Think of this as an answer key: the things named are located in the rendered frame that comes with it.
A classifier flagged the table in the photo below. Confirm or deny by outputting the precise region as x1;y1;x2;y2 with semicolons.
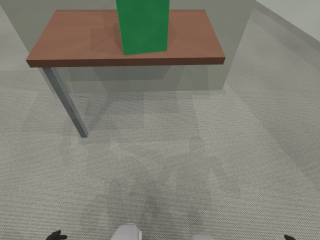
26;9;226;138

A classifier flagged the left robot hand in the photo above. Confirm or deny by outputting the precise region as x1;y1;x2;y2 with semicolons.
46;230;68;240

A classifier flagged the carton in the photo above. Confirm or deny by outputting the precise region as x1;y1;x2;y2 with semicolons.
115;0;170;55

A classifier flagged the left robot thigh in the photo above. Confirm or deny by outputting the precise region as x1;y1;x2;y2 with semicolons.
110;224;142;240

